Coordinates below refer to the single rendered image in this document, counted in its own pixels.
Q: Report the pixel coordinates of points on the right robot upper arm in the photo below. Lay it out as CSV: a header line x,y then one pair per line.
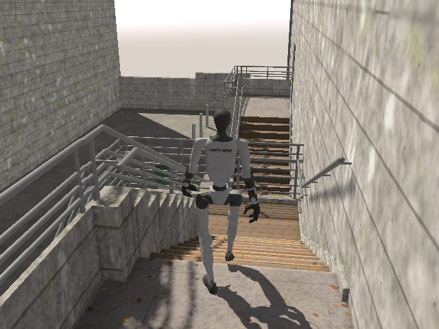
x,y
242,146

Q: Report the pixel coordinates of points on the robot left hand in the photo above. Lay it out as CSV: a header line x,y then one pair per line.
x,y
190,187

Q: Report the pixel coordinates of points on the left robot foot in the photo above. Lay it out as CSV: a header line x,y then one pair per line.
x,y
211,287

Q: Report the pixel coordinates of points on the robot right hand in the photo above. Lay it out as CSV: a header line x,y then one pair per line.
x,y
255,213

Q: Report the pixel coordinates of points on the left robot forearm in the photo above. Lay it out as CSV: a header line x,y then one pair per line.
x,y
187,178

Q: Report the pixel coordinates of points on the left robot shin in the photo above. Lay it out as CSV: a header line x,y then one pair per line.
x,y
207,259

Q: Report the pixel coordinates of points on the left robot upper arm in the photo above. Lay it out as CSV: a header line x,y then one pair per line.
x,y
195,154

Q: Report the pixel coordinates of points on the right robot forearm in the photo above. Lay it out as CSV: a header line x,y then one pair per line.
x,y
251,190

